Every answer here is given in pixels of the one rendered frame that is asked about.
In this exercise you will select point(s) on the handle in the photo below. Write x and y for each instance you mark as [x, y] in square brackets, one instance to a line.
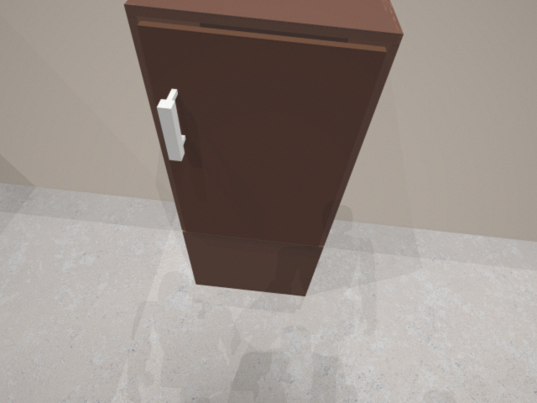
[170, 125]

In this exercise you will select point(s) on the cupboard door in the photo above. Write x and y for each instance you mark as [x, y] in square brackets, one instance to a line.
[270, 122]

